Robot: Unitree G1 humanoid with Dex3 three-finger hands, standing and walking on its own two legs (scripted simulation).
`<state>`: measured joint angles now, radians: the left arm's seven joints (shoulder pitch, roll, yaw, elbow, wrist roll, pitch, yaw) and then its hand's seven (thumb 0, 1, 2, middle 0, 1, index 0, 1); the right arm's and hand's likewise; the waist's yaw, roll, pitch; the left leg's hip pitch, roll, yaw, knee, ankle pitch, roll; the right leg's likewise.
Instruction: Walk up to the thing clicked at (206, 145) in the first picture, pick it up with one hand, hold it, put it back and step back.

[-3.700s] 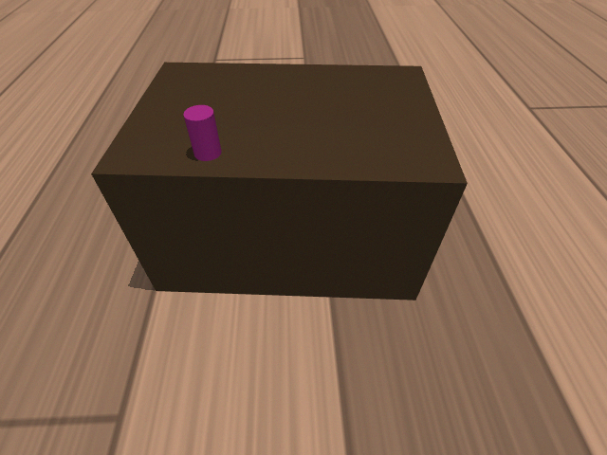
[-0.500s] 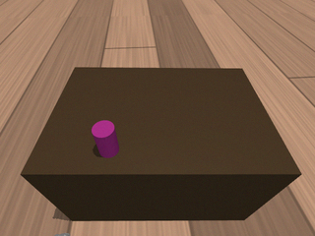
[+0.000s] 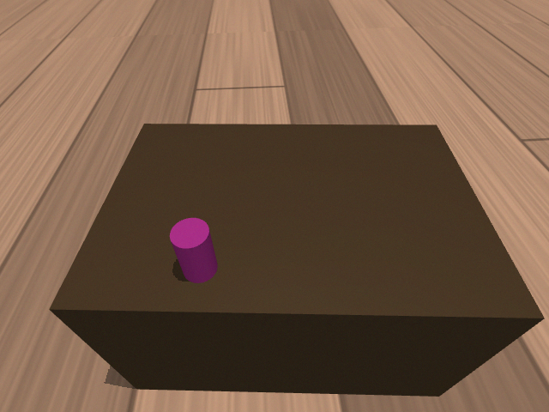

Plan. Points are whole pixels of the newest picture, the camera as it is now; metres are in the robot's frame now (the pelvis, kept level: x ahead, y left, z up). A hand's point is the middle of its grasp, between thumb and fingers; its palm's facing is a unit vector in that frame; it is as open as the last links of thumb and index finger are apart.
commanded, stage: walk up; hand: left
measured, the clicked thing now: (195, 251) +0.46 +0.20 -0.12
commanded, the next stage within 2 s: stand in 0.14 s
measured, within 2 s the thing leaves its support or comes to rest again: neither
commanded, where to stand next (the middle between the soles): +0.05 -0.01 m, yaw +0 degrees
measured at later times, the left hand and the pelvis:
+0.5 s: hand out of the picture +0.09 +0.25 -0.15, palm faces -0.02 -0.94 -0.35, open 7.4 cm; pelvis +0.01 +0.00 +0.00, yaw +0 degrees
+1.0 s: hand out of the picture +0.08 +0.24 -0.15, palm faces -0.02 -0.94 -0.34, open 7.4 cm; pelvis +0.01 -0.01 +0.00, yaw +0 degrees
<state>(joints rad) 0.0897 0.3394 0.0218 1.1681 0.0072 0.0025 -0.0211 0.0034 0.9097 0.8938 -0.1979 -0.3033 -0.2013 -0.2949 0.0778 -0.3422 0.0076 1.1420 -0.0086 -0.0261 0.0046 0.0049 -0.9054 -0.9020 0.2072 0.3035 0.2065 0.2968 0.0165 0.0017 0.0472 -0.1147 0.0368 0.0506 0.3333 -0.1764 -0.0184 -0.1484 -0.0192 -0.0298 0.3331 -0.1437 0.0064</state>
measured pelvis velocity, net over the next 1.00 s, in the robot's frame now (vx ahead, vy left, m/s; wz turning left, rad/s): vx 0.01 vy -0.01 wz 0.01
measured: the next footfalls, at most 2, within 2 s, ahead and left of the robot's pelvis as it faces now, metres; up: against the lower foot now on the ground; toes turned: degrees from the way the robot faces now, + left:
none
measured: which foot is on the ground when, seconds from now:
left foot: down 0.00-1.00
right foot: down 0.00-1.00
